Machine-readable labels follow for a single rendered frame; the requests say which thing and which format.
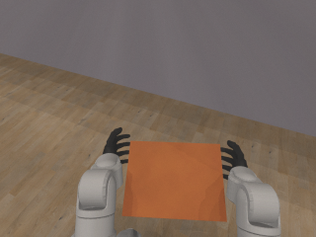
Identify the robot left forearm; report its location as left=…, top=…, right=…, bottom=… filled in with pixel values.
left=71, top=153, right=123, bottom=237

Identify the carton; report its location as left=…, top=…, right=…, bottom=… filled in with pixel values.
left=121, top=140, right=227, bottom=222

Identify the robot left hand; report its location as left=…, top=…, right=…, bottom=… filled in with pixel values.
left=103, top=127, right=130, bottom=164

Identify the robot right forearm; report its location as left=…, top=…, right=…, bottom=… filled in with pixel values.
left=226, top=166, right=281, bottom=237

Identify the robot right hand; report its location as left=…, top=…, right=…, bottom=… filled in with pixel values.
left=220, top=140, right=248, bottom=180

